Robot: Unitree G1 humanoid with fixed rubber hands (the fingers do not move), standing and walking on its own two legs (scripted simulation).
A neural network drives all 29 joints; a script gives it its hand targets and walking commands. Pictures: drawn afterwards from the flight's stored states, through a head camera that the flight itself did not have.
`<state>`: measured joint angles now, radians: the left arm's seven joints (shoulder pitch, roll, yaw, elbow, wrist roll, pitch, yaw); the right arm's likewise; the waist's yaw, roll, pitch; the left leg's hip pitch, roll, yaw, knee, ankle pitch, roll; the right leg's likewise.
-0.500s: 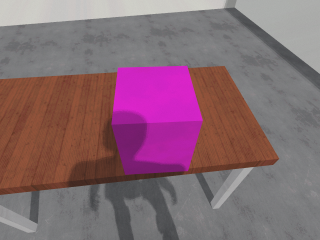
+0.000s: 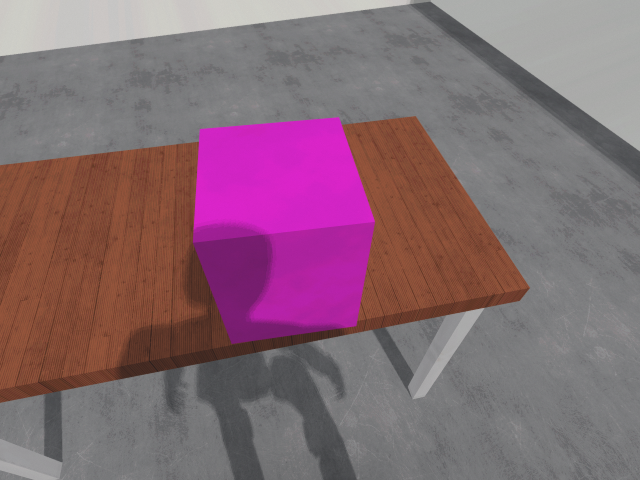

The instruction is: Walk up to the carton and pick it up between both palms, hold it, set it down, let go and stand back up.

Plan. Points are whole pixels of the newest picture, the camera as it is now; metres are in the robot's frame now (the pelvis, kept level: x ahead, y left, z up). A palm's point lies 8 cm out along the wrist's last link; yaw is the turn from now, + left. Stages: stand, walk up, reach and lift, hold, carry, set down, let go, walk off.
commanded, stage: walk up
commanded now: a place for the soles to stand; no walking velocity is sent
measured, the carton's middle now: (283, 234) +0.45 +0.04 +0.03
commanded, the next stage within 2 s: reach and lift in 0.56 s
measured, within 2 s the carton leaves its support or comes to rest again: neither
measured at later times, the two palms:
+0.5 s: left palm out of the picture +0.04 +0.25 -0.12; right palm out of the picture +0.03 -0.26 -0.14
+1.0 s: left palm out of the picture +0.13 +0.20 -0.08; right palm (483, 471) +0.15 -0.22 -0.10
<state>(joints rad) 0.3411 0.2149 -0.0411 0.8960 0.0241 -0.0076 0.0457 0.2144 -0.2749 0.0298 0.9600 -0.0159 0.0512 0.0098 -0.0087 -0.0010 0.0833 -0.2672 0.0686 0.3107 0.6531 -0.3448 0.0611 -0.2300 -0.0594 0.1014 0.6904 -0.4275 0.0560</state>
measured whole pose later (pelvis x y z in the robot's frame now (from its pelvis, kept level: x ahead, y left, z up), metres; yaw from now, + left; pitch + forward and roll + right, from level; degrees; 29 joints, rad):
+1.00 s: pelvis -0.04 -0.02 +0.01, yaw +5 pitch -2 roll -1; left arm 0.07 0.17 -0.01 0.53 0.09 0.34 -0.01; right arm -0.08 -0.08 -0.17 1.09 -0.10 -0.26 -0.02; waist -0.03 0.01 0.11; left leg -0.33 0.09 0.18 0.60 -0.23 0.04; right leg -0.22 -0.02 -0.01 0.57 -0.32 0.02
